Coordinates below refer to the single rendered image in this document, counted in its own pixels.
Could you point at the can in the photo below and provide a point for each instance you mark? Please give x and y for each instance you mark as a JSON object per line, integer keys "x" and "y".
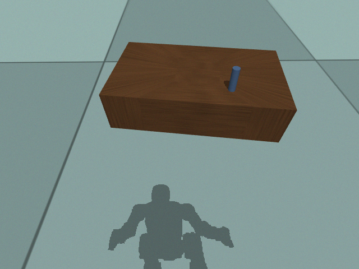
{"x": 234, "y": 78}

